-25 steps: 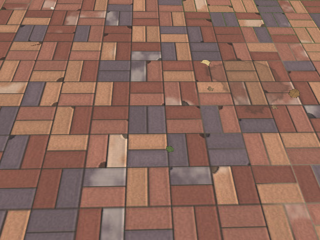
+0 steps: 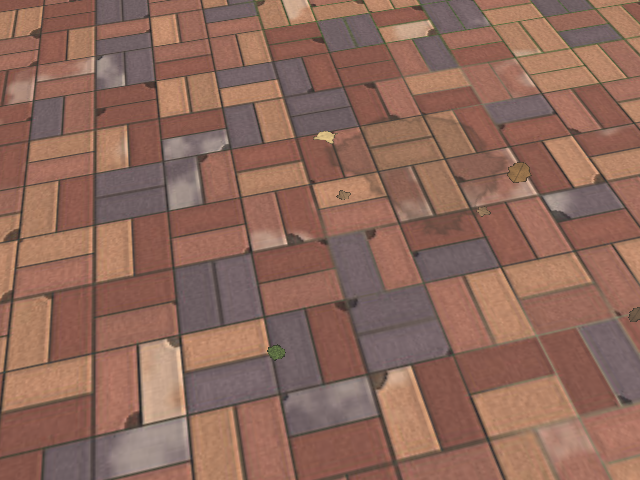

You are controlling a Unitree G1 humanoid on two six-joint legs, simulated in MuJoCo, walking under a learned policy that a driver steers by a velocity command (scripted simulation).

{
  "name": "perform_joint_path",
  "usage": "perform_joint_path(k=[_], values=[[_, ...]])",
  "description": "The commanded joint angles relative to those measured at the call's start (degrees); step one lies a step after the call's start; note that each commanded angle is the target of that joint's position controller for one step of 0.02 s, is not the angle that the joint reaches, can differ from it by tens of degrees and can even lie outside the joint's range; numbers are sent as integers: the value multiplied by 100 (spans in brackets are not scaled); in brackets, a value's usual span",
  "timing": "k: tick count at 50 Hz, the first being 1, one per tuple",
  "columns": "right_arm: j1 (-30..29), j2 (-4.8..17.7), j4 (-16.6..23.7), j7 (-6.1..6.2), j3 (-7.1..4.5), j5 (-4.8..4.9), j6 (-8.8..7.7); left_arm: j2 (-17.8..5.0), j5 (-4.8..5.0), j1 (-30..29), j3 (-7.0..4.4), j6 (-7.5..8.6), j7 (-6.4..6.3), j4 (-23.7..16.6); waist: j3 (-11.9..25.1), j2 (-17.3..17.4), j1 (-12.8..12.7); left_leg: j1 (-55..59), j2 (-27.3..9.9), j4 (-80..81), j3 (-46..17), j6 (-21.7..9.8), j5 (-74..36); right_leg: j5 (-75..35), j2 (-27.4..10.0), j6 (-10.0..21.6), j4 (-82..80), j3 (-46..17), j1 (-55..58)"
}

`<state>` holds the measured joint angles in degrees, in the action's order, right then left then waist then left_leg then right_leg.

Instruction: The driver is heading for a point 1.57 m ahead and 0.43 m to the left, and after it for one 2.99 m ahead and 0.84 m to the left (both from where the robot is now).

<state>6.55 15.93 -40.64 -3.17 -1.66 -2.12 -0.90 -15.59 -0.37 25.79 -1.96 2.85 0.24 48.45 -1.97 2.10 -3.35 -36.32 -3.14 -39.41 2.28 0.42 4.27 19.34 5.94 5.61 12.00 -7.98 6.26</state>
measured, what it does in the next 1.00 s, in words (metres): walks ahead: left foot, then right foot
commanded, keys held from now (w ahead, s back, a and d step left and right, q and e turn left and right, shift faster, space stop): w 0.82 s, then w+q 0.18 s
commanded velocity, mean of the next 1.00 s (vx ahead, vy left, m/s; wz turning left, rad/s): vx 0.49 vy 0.00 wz -0.03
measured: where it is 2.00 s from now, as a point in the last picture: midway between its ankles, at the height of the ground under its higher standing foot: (324, 231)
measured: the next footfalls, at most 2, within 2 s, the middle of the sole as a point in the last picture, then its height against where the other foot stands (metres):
left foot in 0.08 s outside the picture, level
right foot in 0.62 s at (416, 458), level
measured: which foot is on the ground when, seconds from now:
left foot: up 0.00-0.06, down 0.08-0.62, up 0.64-1.00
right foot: down 0.00-0.10, up 0.12-0.60, down 0.62-1.00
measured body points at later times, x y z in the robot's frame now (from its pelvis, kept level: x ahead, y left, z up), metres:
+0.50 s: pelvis +0.28 +0.02 +0.01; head +0.31 +0.02 +0.46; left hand +0.47 +0.24 -0.10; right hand +0.24 -0.24 -0.13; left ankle +0.20 +0.10 -0.73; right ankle +0.44 -0.12 -0.69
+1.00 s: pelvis +0.55 -0.04 +0.01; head +0.57 -0.04 +0.46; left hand +0.51 +0.22 -0.13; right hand +0.69 -0.28 -0.12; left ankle +0.70 +0.11 -0.68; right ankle +0.47 -0.10 -0.73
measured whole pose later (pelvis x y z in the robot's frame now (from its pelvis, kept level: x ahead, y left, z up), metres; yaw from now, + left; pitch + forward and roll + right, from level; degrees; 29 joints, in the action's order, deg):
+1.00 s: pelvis +0.55 -0.04 +0.01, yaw +2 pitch +0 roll -1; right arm 8.1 14.1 -49.6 -2.4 -1.7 -1.5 -1.3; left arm -12.7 -1.0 23.9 -1.7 5.3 0.1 56.8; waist -1.7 2.6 -1.9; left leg -36.9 -4.4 -44.5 0.1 -1.9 1.6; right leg 13.3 4.6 4.3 9.7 7.4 2.8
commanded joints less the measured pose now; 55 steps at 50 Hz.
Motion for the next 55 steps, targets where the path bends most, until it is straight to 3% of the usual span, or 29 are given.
perform_joint_path(k=[1, 3, 4, 5, 6, 7, 8, 9, 11, 14, 18, 22, 27, 29, 30, 31, 32, 33, 34, 35, 36, 37, 41, 46, 52, 55], values=[[-629, 471, 570, 41, -91, 46, -143, -1025, -20, -8, -222, 114, -80, -148, -340, -720, 109, 623, 254, 561, 123, -302, -33, -4169, -1599, 445, 74, -553, -484], [357, 684, 243, 174, -195, 66, -160, -1126, -79, -144, -236, 122, -101, -91, 177, -726, 551, 1871, 626, 697, 214, -524, 490, -5875, -1497, 263, 1161, -371, -386], [1236, 777, -23, 260, -250, 58, -201, -1130, -84, -194, -230, 115, -89, -61, 650, -567, 979, 2963, 614, 1042, 196, -662, 368, -5854, -1275, 167, 2282, -162, -646], [2099, 1138, -156, 368, -339, -58, -240, -829, -76, -89, -138, 137, -64, -153, 1316, -86, 1269, 4279, -453, 1195, -935, -899, 1343, -4222, -968, 100, 3902, 14, -1545], [2290, 1735, -219, 353, -488, -147, -237, -309, 106, 601, -56, 125, -23, -249, 1938, 1437, 882, 5374, -2009, 1900, -3989, -1677, 2108, 168, 199, -167, 6011, 408, -3299], [1867, 1250, -237, 275, -390, 71, -204, -775, -99, 211, -120, 129, -42, -177, 1475, 712, 790, 4796, -1880, 2459, -4697, -1644, 2306, 686, 43, -35, 6454, -71, -3826], [1273, 916, -156, 261, -317, 117, -212, -794, -81, -165, -141, 127, -8, -240, 676, 295, 568, 4004, -1748, 2462, -3646, -1588, 2246, 208, -285, -14, 6386, -32, -3953], [1042, 643, -171, 239, -253, 88, -247, -718, -102, -433, -95, 133, 26, -262, 362, -50, 524, 3468, -1478, 2577, -2981, -1490, 1659, -63, -491, 1, 6106, 87, -3863], [966, 437, -335, 264, -167, 91, -319, -578, -175, -467, -61, 35, 94, -249, 110, 151, 275, 2796, -1026, 2801, -2034, -1274, 761, -150, -755, -72, 5631, 251, -3549], [1228, 486, -569, 224, -167, 153, -463, -416, -213, -514, -9, -73, 163, -203, 67, 197, 194, 2631, -911, 3053, -1489, -1357, -32, -309, -888, -210, 5228, 476, -3594], [1489, 510, -805, 211, -172, 178, -474, -314, -209, -1563, 71, -81, 210, -517, -250, 120, 349, 2739, -716, 3428, -958, -1344, -129, -1144, -1164, -448, 4067, 784, -4229], [1766, 588, -1005, 201, -191, 191, -474, -170, -146, -2363, 160, -35, 238, -714, -261, 132, 566, 2863, -565, 3308, -522, -1170, -743, -1882, -1029, -502, 2720, 1077, -3828], [1988, 691, -1227, 265, -208, 133, -414, -339, -143, -2678, 107, 3, 176, -835, -257, 176, 593, 3688, -938, 2807, -604, -1056, -1711, -1472, -849, -246, 2084, 1123, -3596], [1876, 765, -1269, 300, -223, 115, -372, -447, -178, -2099, 32, 53, 127, -661, 14, 199, 294, 3877, -911, 1978, -497, -928, -2912, -1011, -586, -59, 1751, 1209, -2812], [1853, 729, -1295, 304, -205, 122, -343, -552, -224, -1263, -39, 113, 81, -366, 453, 29, -64, 3693, -681, 961, -277, -820, -3190, -1079, -448, 91, 1396, 1261, -1784], [1805, 566, -1162, 303, -142, 147, -353, -899, -335, -224, -159, 165, 10, -114, 1135, -335, -459, 2784, -432, -500, -80, -700, -2026, -645, -1249, 369, 1312, 400, -355], [2382, -79, -958, 253, 4, 320, -367, -1559, -392, 263, -354, 125, -46, -41, 1902, -1715, -285, 687, 541, -2681, 300, -396, 1284, 67, -2945, 1119, 880, -2356, 1312], [2110, 534, -1068, 310, -152, 153, -333, -1255, -155, 53, -313, 65, -13, -28, 1701, -1035, -290, 40, 573, -3238, -446, -489, 2493, 78, -2933, 1119, 375, -3091, 992], [1670, 583, -954, 292, -197, 146, -338, -977, -84, -504, -239, 59, 0, -67, 825, -714, -47, -175, 255, -3273, -583, -541, 1994, -86, -2663, 958, 354, -2071, 249], [1461, 455, -916, 257, -156, 167, -367, -664, -92, -848, -168, 99, 26, -97, 455, -529, 91, -8, 51, -2971, -563, -536, 1578, -695, -2411, 827, 169, -1428, -426], [1400, 372, -943, 236, -152, 142, -324, -512, -84, -989, -126, 142, 26, -72, 237, -576, 240, 222, -94, -2677, -518, -505, 1402, -1074, -2136, 646, 15, -920, -861], [1509, 311, -993, 206, -134, 54, -247, -390, -57, -1050, -91, 173, 13, -5, 148, -688, 395, 499, -174, -2476, -479, -428, 1295, -1374, -1928, 522, -118, -548, -1217], [1188, 171, -941, 101, -114, -5, -89, -491, -5, -686, -129, 310, 14, 269, 42, -592, 492, 340, -262, -2151, -274, -225, 807, -2107, -1753, 615, -445, -2, -1349], [170, 102, -647, 82, -71, 80, -87, -430, -58, -322, -113, 314, -8, 494, -296, -519, 268, -223, -175, -1082, -339, -161, -114, -2333, -1670, 465, -650, 740, -1095], [-692, 24, -307, 48, 15, 42, -138, -435, -90, 49, -89, 313, -111, 756, -465, -515, 49, -21, 3, 220, 170, -458, -354, -3224, -1889, 329, -435, 1334, -343], [-496, 106, -289, 63, -34, 22, -154, -595, -118, -47, -120, 259, -181, 804, -267, -618, 234, 474, 336, 499, 484, -773, 355, -5213, -1991, 207, 423, 1615, 137]])
Keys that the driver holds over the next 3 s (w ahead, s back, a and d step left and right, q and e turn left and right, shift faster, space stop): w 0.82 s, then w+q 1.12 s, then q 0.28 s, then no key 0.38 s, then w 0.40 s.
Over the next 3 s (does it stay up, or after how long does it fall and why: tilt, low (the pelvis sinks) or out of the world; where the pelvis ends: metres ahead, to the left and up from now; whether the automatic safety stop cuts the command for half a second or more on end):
stays up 1.24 0.25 0.01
